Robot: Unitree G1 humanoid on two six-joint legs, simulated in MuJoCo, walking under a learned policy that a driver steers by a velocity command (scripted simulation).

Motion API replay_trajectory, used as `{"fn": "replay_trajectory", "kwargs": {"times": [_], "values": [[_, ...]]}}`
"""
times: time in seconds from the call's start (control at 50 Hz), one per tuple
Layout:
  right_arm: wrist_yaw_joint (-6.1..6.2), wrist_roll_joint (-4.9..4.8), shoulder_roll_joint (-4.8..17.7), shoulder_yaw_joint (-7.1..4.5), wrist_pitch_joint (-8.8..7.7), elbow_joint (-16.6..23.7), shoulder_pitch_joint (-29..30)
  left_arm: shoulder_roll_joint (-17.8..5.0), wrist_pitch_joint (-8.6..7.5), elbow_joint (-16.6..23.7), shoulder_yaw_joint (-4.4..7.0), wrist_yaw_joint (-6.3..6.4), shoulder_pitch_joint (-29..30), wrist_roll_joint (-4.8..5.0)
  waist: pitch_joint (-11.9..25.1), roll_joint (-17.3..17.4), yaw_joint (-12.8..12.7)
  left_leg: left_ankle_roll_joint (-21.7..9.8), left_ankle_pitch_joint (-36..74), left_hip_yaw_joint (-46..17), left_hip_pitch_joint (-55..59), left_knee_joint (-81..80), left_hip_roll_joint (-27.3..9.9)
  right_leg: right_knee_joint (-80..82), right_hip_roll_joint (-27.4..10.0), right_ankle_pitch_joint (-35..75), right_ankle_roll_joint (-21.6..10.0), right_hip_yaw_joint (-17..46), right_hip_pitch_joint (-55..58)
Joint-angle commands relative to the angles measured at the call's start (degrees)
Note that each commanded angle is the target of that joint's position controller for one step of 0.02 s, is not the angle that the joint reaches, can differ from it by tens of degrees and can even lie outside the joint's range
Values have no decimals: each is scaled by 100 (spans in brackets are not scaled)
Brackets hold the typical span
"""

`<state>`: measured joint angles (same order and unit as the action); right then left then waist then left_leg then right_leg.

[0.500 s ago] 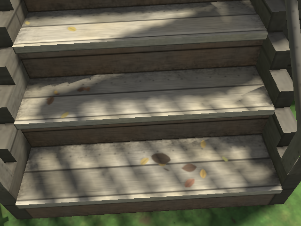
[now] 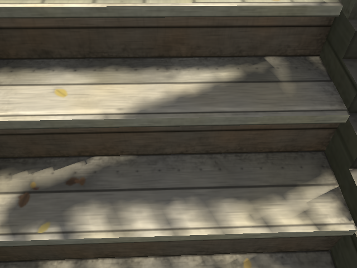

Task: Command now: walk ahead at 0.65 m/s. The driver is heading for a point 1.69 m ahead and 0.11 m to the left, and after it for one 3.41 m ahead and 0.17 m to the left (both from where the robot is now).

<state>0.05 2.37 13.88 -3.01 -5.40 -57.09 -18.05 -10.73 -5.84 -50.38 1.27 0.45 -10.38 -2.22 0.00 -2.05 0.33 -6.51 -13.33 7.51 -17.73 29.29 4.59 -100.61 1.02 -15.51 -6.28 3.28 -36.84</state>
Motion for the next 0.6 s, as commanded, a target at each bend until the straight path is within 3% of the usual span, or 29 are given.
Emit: {"fn": "replay_trajectory", "kwargs": {"times": [0.02, 0.04, 0.08, 0.1, 0.12, 0.14, 0.16, 0.18, 0.2, 0.22, 0.24, 0.26, 0.28, 0.3, 0.32, 0.34, 0.36, 0.38, 0.4, 0.42, 0.44, 0.46, 0.48, 0.5, 0.52, 0.54, 0.56, 0.6], "values": [[-81, -1, 71, 172, -303, 26, -155, 340, 321, 736, -193, -52, 4, -74, -490, 74, -472, -383, 3416, -1284, -419, -1509, -1750, -878, 25, -607, 152, -320, -1467], [-121, -34, 205, 202, -358, 40, -165, 363, 408, 1020, -249, 6, 341, 9, -504, 374, -423, -278, 3919, -1023, -518, -1651, -1695, -915, 115, -750, 163, -468, -1617], [-124, -62, 414, 193, -373, -235, -829, 589, 506, 1462, -336, 336, 819, 65, -492, 1145, -211, -592, 3724, -1301, 335, -1872, -2021, -2837, 227, -1549, 18, -417, -3187], [-77, -145, 385, 244, -345, -296, -970, 514, 479, 1817, -351, 405, 1317, 103, -708, 1021, -171, -517, 3212, -1120, 698, -2013, -2055, -2745, 86, -1818, -37, -272, -3916], [-7, -161, 287, 305, -298, -333, -1126, 421, 424, 2082, -382, 422, 1774, 74, -744, 599, -90, -389, 3012, -969, 1001, -2072, -1941, -2402, 37, -1951, -27, -359, -4244], [39, -241, 123, 372, -160, -506, -1228, 631, 382, 2358, -547, 395, 1936, 76, -834, 145, -309, -30, 2913, -512, 643, -2118, -1504, -986, -259, -1785, -112, -644, -3843], [141, -309, -8, 437, -62, -583, -1584, 606, 373, 2455, -611, 297, 2196, 38, -587, -63, -48, -29, 3843, -400, 715, -2348, -1255, -301, -212, -1624, 2, -1308, -3414], [237, -413, 16, 400, 70, -472, -1215, 725, 410, 2514, -763, 239, 1867, 98, -75, -32, -182, -181, 5436, -205, -29, -2854, -1077, 1821, -248, -1232, 19, -1669, -1172], [257, -581, 193, 332, 110, -411, -1461, 534, 443, 2270, -721, 273, 1451, 290, 896, 263, -200, -425, 7809, -381, 17, -2385, -955, 2594, 355, -687, 161, -1950, 773], [205, -581, 1070, 120, -72, -180, -1238, 298, 502, 1919, -562, 338, 280, 391, 2029, 1251, -813, -543, 10478, -537, 764, -1340, -1318, 2835, 546, -313, 177, -1610, 1990], [64, -656, 1675, -147, -179, 22, -519, 7, 533, 1424, -389, 363, -1209, 156, 3003, 1682, -1497, -451, 11362, -589, 1853, 142, -1768, 3641, 315, -8, -104, -881, 2398], [-46, -794, 1675, -265, -271, 81, -456, -362, 521, 983, -215, 297, -1868, -153, 3340, 1010, -1683, -168, 9582, -666, 1945, 1695, -1643, 4852, 189, 513, -387, 19, 2979], [-317, -765, 856, -151, -332, 339, -1055, -1365, 664, 607, 91, 374, -1852, -195, 3540, -1904, -1152, 497, 1252, -812, -59, 4594, 64, 6615, -1894, 5068, -1463, 3383, 4333], [-394, -353, 586, -176, -187, 300, -1215, -1145, 746, 887, 174, 453, -870, 3, 3775, -932, -854, 556, 181, -2298, -634, 7318, 471, 7724, -2154, 3518, -1617, 5258, 3599], [-322, -176, 103, -133, 47, 709, -854, -988, 691, 881, 178, 350, 298, 77, 2537, -25, -240, 629, 347, -2079, -1407, 8482, 241, 7775, -2071, 1030, -1666, 4714, 2418], [-184, 27, -110, -90, 250, 1011, -231, -530, 657, 443, 88, 298, 617, 139, 906, 885, 94, 603, 484, -1639, -2056, 8062, -106, 7454, -1680, -645, -1218, 3578, 1343], [12, 140, -296, -31, 359, 1197, 159, -228, 561, 24, 45, 296, 390, 165, -112, 1065, 156, 512, 504, -1733, -2390, 7807, -165, 7123, -1322, -372, -852, 2492, 735], [-277, -92, -153, 81, 418, 1330, 500, 317, 328, -10, -273, -229, 123, -40, 5, 149, -302, -243, -52, -2634, -3722, 8484, 241, 7637, -1154, 1143, -1070, 2200, 1506], [-305, -101, -91, 41, 416, 1363, 334, 485, 261, -329, -257, -292, -356, -85, 251, -82, -159, -442, -120, -2655, -4346, 8456, 277, 7525, -1156, 2728, -1199, 1913, 2128], [-292, -68, -233, 122, 421, 1404, 489, 708, 165, -631, -357, -295, -853, -142, 423, 72, -83, -563, -266, -2540, -4965, 8525, 276, 7447, -1138, 3735, -1138, 1436, 2575], [-244, 20, -384, 245, 453, 1489, 530, 603, 124, -882, -344, -299, -1352, -305, 678, 137, -8, -618, 32, -2333, -5510, 8438, 221, 7395, -1055, 3827, -1122, 1040, 2949], [-236, 25, -498, 349, 446, 1475, 567, 583, 90, -918, -368, -304, -1369, -424, 825, 197, 135, -605, 116, -2118, -5629, 8333, -8, 7470, -903, 3366, -919, 668, 2863], [-299, -114, -429, 381, 503, 1450, 471, 562, 85, -618, -409, -425, -524, -447, 895, 404, 527, -384, 403, -1775, -5004, 7760, -463, 7727, -637, 1993, -530, 136, 2060], [-459, -202, -418, 443, 569, 1369, 410, 352, 85, -320, -409, -455, -5, -422, 916, 16, 666, -48, 574, -1244, -4401, 7994, -606, 8028, -301, 1287, -320, -253, 1242], [-584, -249, -372, 436, 595, 1132, 186, 210, 43, -206, -394, -449, 109, -342, 790, -368, 741, 184, 548, -966, -3979, 8886, -532, 8221, -203, 1255, -218, -333, 701], [-588, -202, -130, 425, 532, 1063, 232, -57, -14, -191, -312, -374, -221, -296, 601, -309, 508, 374, 507, -903, -4192, 9157, -513, 8300, -317, 1166, -259, -183, 603], [-523, -124, -86, 483, 495, 1155, 692, -333, -37, -372, -252, -297, -787, -354, 484, -509, 178, 360, 38, -989, -5056, 10049, -372, 8320, -606, 1140, -520, 383, 1169], [-315, -94, -183, 600, 441, 1310, 1532, -320, 50, -794, -279, -311, -1770, -542, -14, -151, -270, -46, 53, -1606, -7028, 10287, -439, 8271, -1246, 179, -841, 1252, 2609]]}}
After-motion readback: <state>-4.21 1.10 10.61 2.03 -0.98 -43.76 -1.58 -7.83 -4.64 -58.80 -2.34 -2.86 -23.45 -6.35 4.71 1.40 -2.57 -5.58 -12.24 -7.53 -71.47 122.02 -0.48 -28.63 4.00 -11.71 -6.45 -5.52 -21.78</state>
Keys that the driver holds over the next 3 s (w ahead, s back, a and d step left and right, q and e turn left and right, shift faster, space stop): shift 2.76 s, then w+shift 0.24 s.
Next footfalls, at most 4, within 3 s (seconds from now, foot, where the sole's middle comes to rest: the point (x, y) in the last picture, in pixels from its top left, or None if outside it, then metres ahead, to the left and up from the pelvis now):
0.26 right None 0.34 -0.08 -0.58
0.94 left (128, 206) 0.54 0.16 -0.39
1.32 right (226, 223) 0.49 -0.11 -0.39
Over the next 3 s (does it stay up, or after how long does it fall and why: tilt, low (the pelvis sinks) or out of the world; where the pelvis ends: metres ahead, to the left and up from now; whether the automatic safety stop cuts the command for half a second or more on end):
stays up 0.53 0.06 0.37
